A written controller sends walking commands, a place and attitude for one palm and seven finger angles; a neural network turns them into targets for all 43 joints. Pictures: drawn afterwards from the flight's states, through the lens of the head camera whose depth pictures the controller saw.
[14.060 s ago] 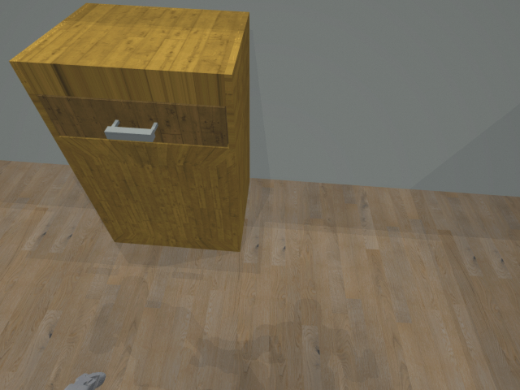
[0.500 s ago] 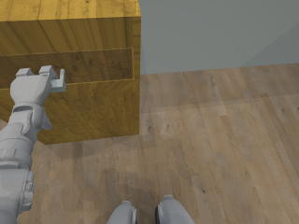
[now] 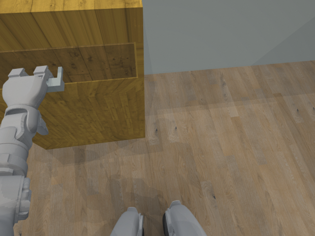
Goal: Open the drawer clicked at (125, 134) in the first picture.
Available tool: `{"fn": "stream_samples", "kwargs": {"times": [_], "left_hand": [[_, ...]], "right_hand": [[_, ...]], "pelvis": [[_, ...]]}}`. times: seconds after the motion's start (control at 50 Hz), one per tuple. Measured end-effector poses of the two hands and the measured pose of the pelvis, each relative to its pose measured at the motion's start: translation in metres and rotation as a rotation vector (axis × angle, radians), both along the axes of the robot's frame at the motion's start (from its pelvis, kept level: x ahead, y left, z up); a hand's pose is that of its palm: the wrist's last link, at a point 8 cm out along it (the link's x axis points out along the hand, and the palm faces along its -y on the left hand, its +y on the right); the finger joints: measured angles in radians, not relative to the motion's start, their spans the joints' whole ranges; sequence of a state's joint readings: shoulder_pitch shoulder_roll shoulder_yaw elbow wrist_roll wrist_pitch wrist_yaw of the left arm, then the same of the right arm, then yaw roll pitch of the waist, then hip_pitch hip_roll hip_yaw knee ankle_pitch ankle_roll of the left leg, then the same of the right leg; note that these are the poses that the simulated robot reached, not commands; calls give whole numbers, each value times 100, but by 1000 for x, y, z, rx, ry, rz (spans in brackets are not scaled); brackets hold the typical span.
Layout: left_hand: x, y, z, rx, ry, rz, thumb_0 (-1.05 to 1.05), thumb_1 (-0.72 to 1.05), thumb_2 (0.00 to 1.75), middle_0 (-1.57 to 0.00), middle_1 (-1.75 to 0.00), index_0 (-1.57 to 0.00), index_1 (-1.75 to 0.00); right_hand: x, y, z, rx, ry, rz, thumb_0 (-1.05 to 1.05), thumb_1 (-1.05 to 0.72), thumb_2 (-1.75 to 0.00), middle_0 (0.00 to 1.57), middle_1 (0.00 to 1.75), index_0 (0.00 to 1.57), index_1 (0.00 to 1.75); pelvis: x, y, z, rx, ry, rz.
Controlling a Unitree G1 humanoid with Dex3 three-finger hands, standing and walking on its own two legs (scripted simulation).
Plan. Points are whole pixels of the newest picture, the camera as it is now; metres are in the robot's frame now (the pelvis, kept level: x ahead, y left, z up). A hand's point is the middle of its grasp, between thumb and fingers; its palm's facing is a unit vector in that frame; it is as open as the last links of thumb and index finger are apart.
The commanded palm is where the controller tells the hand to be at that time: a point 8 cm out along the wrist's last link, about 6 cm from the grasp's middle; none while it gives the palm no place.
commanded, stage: lower the fingers behind the handle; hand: left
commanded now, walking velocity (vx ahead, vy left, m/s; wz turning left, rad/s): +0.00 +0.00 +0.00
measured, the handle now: (37, 79) +0.52 +0.31 +0.00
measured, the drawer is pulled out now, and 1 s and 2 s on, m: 0.00 0.00 0.08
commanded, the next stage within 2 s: close the thumb around the handle in 0.02 s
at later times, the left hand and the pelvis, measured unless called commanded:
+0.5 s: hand (37, 101) +0.46 +0.31 -0.02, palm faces -0.07 -0.01 -1.00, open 9.8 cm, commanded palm +0.45 +0.30 +0.04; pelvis +0.00 +0.00 +0.00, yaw +0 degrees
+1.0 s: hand (38, 101) +0.46 +0.31 -0.02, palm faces -0.07 -0.02 -1.00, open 6.1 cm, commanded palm +0.44 +0.30 +0.04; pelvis +0.00 +0.00 +0.00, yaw +0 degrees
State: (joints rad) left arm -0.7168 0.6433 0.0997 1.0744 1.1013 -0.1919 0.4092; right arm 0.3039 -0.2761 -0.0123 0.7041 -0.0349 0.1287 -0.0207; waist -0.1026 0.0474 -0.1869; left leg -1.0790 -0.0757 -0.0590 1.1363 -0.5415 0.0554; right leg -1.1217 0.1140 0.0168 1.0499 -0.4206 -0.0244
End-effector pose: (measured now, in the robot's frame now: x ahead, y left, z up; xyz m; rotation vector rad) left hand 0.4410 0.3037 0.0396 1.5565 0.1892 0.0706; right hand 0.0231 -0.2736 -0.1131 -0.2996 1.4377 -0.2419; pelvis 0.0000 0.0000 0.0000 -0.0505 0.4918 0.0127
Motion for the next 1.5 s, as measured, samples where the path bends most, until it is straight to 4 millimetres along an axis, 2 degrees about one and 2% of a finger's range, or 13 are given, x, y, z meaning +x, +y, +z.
{"fn": "stream_samples", "kwargs": {"times": [0.18, 0.28, 0.4, 0.68, 0.72, 0.98, 1.18, 1.32, 1.5], "left_hand": [[0, 1, -1, 1, -11, 6, 0, -48, 30, -30, -120, -32, -120], [1, 1, 0, 4, -6, 10, 0, -39, 34, -31, -121, -32, -121], [1, 1, 0, 2, -3, 13, 0, -15, 44, -33, -123, -34, -124], [5, 2, 1, -1, 0, 11, 0, 58, 76, -38, -131, -39, -132], [5, 2, 0, 3, 2, 10, 0, 64, 78, -36, -131, -40, -133], [4, 2, -1, -1, -4, 8, 0, 65, 77, -33, -134, -38, -135], [-3, 2, -1, -27, -8, 5, 1, 67, 74, -29, -135, -37, -135], [-17, 2, -2, -42, -22, -11, 2, 68, 74, -27, -135, -36, -133], [-42, -1, -4, -45, -47, -16, 2, 68, 76, -26, -135, -35, -133]], "right_hand": [[2, -3, -1, -5, -7, 5, 0, -90, -89, 20, 30, 20, 30], [4, -3, -2, -4, -13, 9, 0, -90, -89, 20, 30, 20, 30], [5, -2, -2, -4, -19, 9, 0, -90, -89, 20, 30, 20, 30], [3, -1, -1, -4, -10, 8, 0, -90, -89, 20, 30, 20, 30], [3, -1, -1, -3, -8, 4, 0, -90, -89, 20, 30, 20, 30], [6, 1, 0, 1, -3, 3, 0, -90, -89, 20, 30, 20, 30], [18, 6, 7, 11, -22, -15, 0, -90, -89, 20, 30, 20, 30], [37, 14, 10, 31, -44, -16, 0, -90, -89, 20, 30, 20, 30], [76, 26, 16, 54, -110, 12, 0, -90, -89, 20, 30, 20, 30]], "pelvis": [[-2, -1, -2, 2, 4, -1], [-3, -1, -2, 2, 5, 0], [-2, -2, -1, 3, 4, 0], [-1, -1, -2, 0, 9, 1], [0, -1, -1, 0, 9, 0], [4, 1, 1, -2, 4, -1], [12, 6, 8, 0, -8, -23], [23, 12, 14, -1, -22, -35], [34, 20, 21, -5, -48, -37]]}}
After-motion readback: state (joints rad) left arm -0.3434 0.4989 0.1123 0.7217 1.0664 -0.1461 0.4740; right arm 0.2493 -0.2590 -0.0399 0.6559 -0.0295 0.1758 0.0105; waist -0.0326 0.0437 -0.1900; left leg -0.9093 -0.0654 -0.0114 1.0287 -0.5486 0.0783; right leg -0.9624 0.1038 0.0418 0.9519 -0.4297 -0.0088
